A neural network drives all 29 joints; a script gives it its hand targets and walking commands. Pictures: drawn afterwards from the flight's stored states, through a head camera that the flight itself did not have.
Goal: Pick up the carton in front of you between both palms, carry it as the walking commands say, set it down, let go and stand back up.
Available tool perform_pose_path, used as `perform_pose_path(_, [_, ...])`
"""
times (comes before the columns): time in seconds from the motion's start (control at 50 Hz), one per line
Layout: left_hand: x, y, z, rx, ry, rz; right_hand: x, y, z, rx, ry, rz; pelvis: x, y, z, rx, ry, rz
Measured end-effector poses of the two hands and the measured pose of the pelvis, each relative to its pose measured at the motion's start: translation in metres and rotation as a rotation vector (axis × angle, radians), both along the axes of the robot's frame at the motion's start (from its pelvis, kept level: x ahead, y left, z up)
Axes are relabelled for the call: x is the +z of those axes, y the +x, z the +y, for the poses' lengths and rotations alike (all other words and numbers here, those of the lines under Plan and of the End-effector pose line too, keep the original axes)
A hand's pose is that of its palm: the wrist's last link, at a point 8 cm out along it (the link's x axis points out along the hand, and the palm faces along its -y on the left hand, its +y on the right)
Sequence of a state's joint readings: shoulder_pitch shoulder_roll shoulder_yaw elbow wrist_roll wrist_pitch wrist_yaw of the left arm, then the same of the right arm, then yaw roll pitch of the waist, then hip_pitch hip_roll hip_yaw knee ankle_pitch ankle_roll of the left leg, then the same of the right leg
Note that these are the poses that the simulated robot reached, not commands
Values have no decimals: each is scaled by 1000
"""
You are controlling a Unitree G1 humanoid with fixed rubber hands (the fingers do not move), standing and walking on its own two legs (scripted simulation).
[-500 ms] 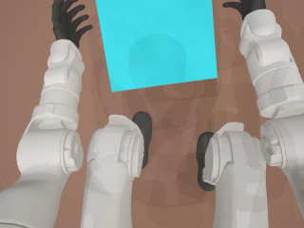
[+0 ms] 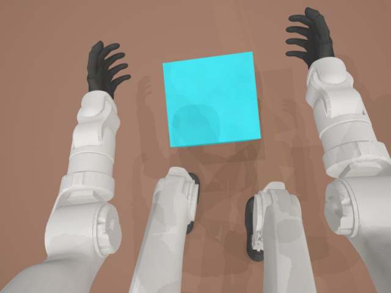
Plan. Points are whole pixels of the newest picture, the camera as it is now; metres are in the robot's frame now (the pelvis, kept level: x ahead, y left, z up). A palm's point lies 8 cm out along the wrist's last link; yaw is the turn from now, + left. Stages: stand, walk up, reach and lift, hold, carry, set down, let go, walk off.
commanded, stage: set down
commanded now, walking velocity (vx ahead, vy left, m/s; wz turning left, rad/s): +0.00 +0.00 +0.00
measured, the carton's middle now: (212, 108) +0.47 +0.06 -0.36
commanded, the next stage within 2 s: let go in 0.44 s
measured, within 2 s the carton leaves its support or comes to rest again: neither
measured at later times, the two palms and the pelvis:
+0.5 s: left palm (36, 64) +0.44 +0.27 +0.04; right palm (385, 5) +0.53 -0.13 +0.04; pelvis +0.03 +0.00 +0.14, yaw +0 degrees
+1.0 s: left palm out of the picture +0.33 +0.27 +0.17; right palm out of the picture +0.39 -0.17 +0.15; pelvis +0.09 +0.02 +0.25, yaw +0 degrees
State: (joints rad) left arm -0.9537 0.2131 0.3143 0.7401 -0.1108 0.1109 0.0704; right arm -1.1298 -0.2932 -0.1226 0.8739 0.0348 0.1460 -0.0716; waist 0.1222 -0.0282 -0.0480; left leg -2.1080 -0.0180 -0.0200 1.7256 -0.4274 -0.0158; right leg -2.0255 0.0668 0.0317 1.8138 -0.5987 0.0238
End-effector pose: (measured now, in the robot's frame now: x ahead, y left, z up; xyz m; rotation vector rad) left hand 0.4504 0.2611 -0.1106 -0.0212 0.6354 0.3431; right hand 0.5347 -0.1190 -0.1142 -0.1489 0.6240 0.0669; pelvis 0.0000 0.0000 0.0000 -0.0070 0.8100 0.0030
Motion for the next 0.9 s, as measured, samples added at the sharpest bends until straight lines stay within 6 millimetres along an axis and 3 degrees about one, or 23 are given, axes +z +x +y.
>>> perform_pose_path(0.36, [116,-5,6,-5,-10,-4,118,1,-3,20,-3,13,101,21,-1,4,-2,-10])
perform_pose_path(0.54, [158,-10,6,-38,2,15,161,-6,-7,8,-16,28,145,31,3,4,-8,-42])
perform_pose_path(0.62, [173,-21,4,-100,20,47,176,-24,-13,-24,-49,40,165,39,6,5,-14,-65])
perform_pose_path(0.7, [191,-44,4,-177,41,101,191,-59,-21,-68,-80,71,187,50,11,5,-19,-116])
perform_pose_path(0.8, [221,-74,10,-240,59,152,218,-100,-31,-100,-95,99,214,65,17,6,-18,-217])
perform_pose_path(0.9, [251,-98,13,-267,63,164,246,-125,-40,-100,-88,103,234,80,21,10,-13,-319])
